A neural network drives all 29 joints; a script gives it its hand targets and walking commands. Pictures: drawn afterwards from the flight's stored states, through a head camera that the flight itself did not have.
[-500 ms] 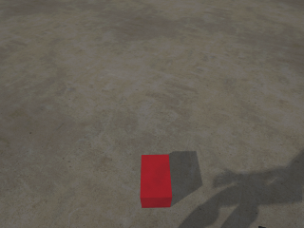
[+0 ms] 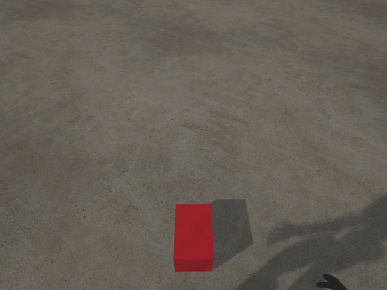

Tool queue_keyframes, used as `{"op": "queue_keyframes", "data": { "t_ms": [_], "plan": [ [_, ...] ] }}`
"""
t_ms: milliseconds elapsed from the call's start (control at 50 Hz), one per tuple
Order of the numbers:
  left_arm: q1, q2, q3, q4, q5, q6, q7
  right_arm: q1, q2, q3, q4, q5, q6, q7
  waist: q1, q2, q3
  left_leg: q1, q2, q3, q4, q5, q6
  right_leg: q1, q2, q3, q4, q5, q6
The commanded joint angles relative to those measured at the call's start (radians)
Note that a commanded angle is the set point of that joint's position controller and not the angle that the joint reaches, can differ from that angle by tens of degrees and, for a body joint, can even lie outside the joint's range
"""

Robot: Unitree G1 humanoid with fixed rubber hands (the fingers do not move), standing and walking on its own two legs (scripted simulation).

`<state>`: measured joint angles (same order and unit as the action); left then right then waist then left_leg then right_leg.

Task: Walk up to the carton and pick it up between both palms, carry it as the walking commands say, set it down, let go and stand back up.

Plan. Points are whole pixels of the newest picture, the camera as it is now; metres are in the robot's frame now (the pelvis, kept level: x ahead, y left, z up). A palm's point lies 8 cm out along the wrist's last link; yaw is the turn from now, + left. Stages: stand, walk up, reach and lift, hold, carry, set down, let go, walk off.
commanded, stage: walk up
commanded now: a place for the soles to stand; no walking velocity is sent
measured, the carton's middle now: (193, 237) +0.51 +0.00 -0.69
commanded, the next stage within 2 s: stand in 1.52 s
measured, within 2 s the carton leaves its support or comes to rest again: neither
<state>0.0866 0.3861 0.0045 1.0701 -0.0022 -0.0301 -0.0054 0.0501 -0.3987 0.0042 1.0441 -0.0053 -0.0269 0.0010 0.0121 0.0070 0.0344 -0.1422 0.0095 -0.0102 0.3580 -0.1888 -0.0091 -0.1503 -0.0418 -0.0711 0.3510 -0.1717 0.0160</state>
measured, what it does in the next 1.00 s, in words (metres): shifts its weight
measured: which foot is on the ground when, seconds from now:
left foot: down 0.00-1.00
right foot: down 0.00-1.00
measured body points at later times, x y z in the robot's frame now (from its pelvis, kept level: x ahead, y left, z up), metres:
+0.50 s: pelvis +0.02 -0.02 +0.00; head +0.03 -0.02 +0.45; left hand +0.10 +0.31 -0.12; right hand +0.09 -0.36 -0.12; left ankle +0.00 +0.13 -0.75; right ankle +0.01 -0.13 -0.75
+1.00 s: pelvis +0.05 -0.02 -0.01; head +0.06 -0.02 +0.44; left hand +0.15 +0.31 -0.12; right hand +0.16 -0.35 -0.11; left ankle +0.00 +0.12 -0.75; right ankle +0.01 -0.13 -0.75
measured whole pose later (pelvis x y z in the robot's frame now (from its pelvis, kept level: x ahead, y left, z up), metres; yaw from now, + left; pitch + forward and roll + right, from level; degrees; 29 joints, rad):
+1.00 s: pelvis +0.05 -0.02 -0.01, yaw +2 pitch -1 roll +0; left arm 0.12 0.41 0.07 0.95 0.02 0.02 -0.02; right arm 0.17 -0.42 -0.02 0.95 -0.01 -0.03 -0.04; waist 0.01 -0.01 0.04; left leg -0.16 0.03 -0.05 0.52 -0.34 -0.03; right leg -0.15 -0.03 -0.12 0.51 -0.34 -0.01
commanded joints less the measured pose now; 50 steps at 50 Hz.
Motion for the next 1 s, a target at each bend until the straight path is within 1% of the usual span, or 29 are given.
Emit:
{"op": "queue_keyframes", "data": {
  "t_ms": [0, 100, 140, 180, 200, 220, 240, 280, 320, 380, 420, 440, 480, 500, 520, 560, 600, 620, 640, 680, 700, 720, 740, 760, 840, 920, 980],
  "plan": [
    [-0.046, 0.178, 0.031, -0.012, 0.003, -0.013, 0.005, -0.046, -0.167, -0.034, -0.015, -0.003, -0.007, -0.005, -0.005, -0.016, -0.062, 0.004, 0.119, -0.083, -0.077, 0.122, 0.037, 0.050, -0.113, 0.098, -0.081, 0.072, -0.023],
    [-0.046, 0.179, 0.030, 0.006, 0.006, -0.011, 0.005, -0.044, -0.162, -0.036, 0.002, -0.008, -0.002, -0.003, -0.006, -0.016, -0.057, 0.012, 0.115, -0.075, -0.093, 0.083, 0.035, 0.045, -0.114, 0.101, -0.100, 0.031, -0.023],
    [-0.047, 0.179, 0.029, 0.010, 0.007, -0.010, 0.005, -0.036, -0.159, -0.035, 0.010, -0.008, -0.002, -0.003, -0.007, -0.025, -0.053, 0.017, 0.116, -0.074, -0.097, 0.088, 0.031, 0.045, -0.112, 0.101, -0.102, 0.036, -0.022],
    [-0.050, 0.179, 0.029, 0.013, 0.007, -0.009, 0.005, -0.036, -0.159, -0.037, 0.012, -0.009, 0.000, -0.002, -0.008, -0.018, -0.046, 0.017, 0.116, -0.074, -0.100, 0.082, 0.030, 0.040, -0.111, 0.100, -0.104, 0.031, -0.022],
    [-0.026, 0.198, 0.052, -0.018, 0.023, 0.003, -0.006, 0.022, -0.203, -0.055, 0.002, -0.013, -0.013, -0.009, -0.014, -0.042, -0.067, 0.014, 0.109, -0.084, -0.101, -0.051, 0.043, 0.036, -0.077, 0.070, -0.074, -0.153, -0.032],
    [-0.029, 0.203, 0.056, -0.016, 0.027, 0.008, -0.011, 0.031, -0.223, -0.062, 0.004, -0.018, -0.014, -0.012, -0.016, -0.034, -0.029, -0.026, 0.112, -0.101, -0.101, -0.158, 0.055, 0.009, -0.071, 0.070, -0.057, -0.227, -0.038],
    [-0.022, 0.204, 0.059, -0.020, 0.029, 0.013, -0.015, 0.036, -0.228, -0.065, 0.001, -0.020, -0.014, -0.014, -0.016, -0.020, 0.000, -0.054, 0.114, -0.118, -0.114, -0.227, 0.060, -0.018, -0.068, 0.075, -0.046, -0.266, -0.041],
    [-0.006, 0.200, 0.065, -0.040, 0.031, 0.016, -0.020, 0.038, -0.224, -0.070, -0.011, -0.024, -0.015, -0.014, -0.011, 0.013, 0.034, -0.092, 0.122, -0.143, -0.128, -0.275, 0.068, -0.056, -0.064, 0.081, -0.028, -0.266, -0.041],
    [0.003, 0.197, 0.068, -0.051, 0.031, 0.015, -0.022, 0.042, -0.218, -0.071, -0.023, -0.026, -0.017, -0.015, -0.003, 0.032, 0.042, -0.120, 0.122, -0.143, -0.120, -0.229, 0.063, -0.036, -0.065, 0.086, -0.019, -0.221, -0.042],
    [0.013, 0.203, 0.075, -0.065, 0.031, 0.011, -0.019, 0.051, -0.201, -0.065, -0.038, -0.022, -0.021, -0.015, 0.005, 0.018, -0.007, -0.109, 0.109, -0.104, -0.062, -0.048, 0.053, 0.034, -0.084, 0.101, -0.035, -0.161, -0.054],
    [0.013, 0.214, 0.079, -0.074, 0.028, 0.011, -0.017, 0.064, -0.192, -0.062, -0.048, -0.016, -0.022, -0.016, -0.001, -0.003, -0.034, -0.085, 0.086, -0.064, -0.015, 0.041, 0.044, 0.052, -0.105, 0.123, -0.052, -0.135, -0.065],
    [0.015, 0.216, 0.080, -0.079, 0.026, 0.012, -0.014, 0.077, -0.186, -0.060, -0.050, -0.012, -0.022, -0.018, -0.003, -0.032, -0.048, -0.071, 0.076, -0.047, 0.010, 0.087, 0.038, 0.066, -0.117, 0.130, -0.056, -0.094, -0.072],
    [0.021, 0.219, 0.082, -0.087, 0.022, 0.015, -0.010, 0.099, -0.190, -0.059, -0.052, -0.009, -0.023, -0.024, -0.008, -0.028, -0.061, -0.051, 0.077, -0.026, 0.036, 0.189, 0.031, 0.092, -0.125, 0.112, -0.020, 0.068, -0.084],
    [0.028, 0.214, 0.082, -0.092, 0.020, 0.016, -0.009, 0.106, -0.195, -0.057, -0.055, -0.007, -0.024, -0.026, -0.009, -0.023, -0.077, -0.036, 0.083, -0.030, 0.042, 0.231, 0.033, 0.105, -0.121, 0.095, 0.002, 0.146, -0.082],
    [0.033, 0.217, 0.083, -0.093, 0.017, 0.018, -0.007, 0.119, -0.199, -0.057, -0.059, -0.006, -0.025, -0.029, -0.009, -0.033, -0.089, -0.026, 0.090, -0.030, 0.052, 0.279, 0.039, 0.123, -0.114, 0.075, 0.030, 0.222, -0.080],
    [0.042, 0.214, 0.086, -0.102, 0.015, 0.023, -0.005, 0.128, -0.205, -0.055, -0.065, -0.004, -0.024, -0.035, -0.007, -0.040, -0.098, -0.013, 0.100, -0.033, 0.075, 0.349, 0.046, 0.134, -0.105, 0.056, 0.061, 0.299, -0.072],
    [0.044, 0.210, 0.087, -0.112, 0.013, 0.029, -0.004, 0.140, -0.210, -0.056, -0.075, -0.002, -0.021, -0.038, -0.011, -0.039, -0.102, 0.001, 0.109, -0.040, 0.095, 0.379, 0.052, 0.124, -0.099, 0.044, 0.077, 0.317, -0.068],
    [0.040, 0.209, 0.090, -0.116, 0.014, 0.030, -0.003, 0.143, -0.212, -0.057, -0.076, -0.002, -0.020, -0.040, -0.011, -0.027, -0.099, -0.002, 0.108, -0.037, 0.103, 0.378, 0.054, 0.123, -0.098, 0.042, 0.082, 0.311, -0.068],
    [0.042, 0.206, 0.089, -0.123, 0.013, 0.032, -0.003, 0.141, -0.211, -0.056, -0.082, -0.004, -0.018, -0.040, -0.010, -0.027, -0.093, -0.005, 0.109, -0.038, 0.106, 0.380, 0.055, 0.120, -0.097, 0.039, 0.084, 0.310, -0.067],
    [0.042, 0.210, 0.094, -0.131, 0.015, 0.034, -0.003, 0.137, -0.215, -0.059, -0.091, -0.004, -0.015, -0.042, -0.008, -0.020, -0.079, -0.024, 0.107, -0.037, 0.118, 0.356, 0.058, 0.115, -0.094, 0.038, 0.089, 0.279, -0.068],
    [0.039, 0.212, 0.095, -0.132, 0.015, 0.035, -0.003, 0.132, -0.212, -0.058, -0.097, -0.004, -0.014, -0.043, -0.006, -0.030, -0.069, -0.035, 0.107, -0.038, 0.123, 0.350, 0.058, 0.116, -0.095, 0.037, 0.088, 0.269, -0.070],
    [0.037, 0.213, 0.096, -0.139, 0.017, 0.035, -0.004, 0.131, -0.211, -0.059, -0.103, -0.005, -0.013, -0.043, -0.005, -0.018, -0.066, -0.043, 0.101, -0.036, 0.128, 0.333, 0.058, 0.114, -0.097, 0.042, 0.088, 0.256, -0.074],
    [0.036, 0.212, 0.096, -0.144, 0.016, 0.036, -0.004, 0.125, -0.208, -0.059, -0.106, -0.006, -0.012, -0.043, -0.002, -0.027, -0.060, -0.051, 0.103, -0.038, 0.129, 0.340, 0.056, 0.115, -0.100, 0.045, 0.089, 0.262, -0.076],
    [0.031, 0.210, 0.096, -0.150, 0.017, 0.036, -0.005, 0.127, -0.209, -0.060, -0.109, -0.005, -0.013, -0.044, -0.006, -0.014, -0.063, -0.047, 0.102, -0.040, 0.129, 0.338, 0.056, 0.111, -0.100, 0.039, 0.093, 0.253, -0.076],
    [0.019, 0.210, 0.102, -0.165, 0.019, 0.036, -0.006, 0.126, -0.210, -0.066, -0.126, -0.009, -0.012, -0.045, -0.004, -0.011, -0.062, -0.045, 0.106, -0.051, 0.134, 0.332, 0.059, 0.095, -0.096, 0.036, 0.107, 0.219, -0.072],
    [0.004, 0.208, 0.104, -0.178, 0.022, 0.036, -0.010, 0.131, -0.222, -0.072, -0.140, -0.007, -0.014, -0.045, -0.011, 0.003, -0.063, -0.041, 0.118, -0.089, 0.133, 0.310, 0.074, 0.068, -0.086, 0.033, 0.130, 0.170, -0.067],
    [-0.008, 0.205, 0.104, -0.187, 0.025, 0.034, -0.016, 0.131, -0.233, -0.076, -0.152, -0.008, -0.017, -0.045, -0.014, 0.032, -0.066, -0.046, 0.130, -0.125, 0.118, 0.262, 0.088, 0.051, -0.080, 0.040, 0.141, 0.110, -0.067]
  ]
}}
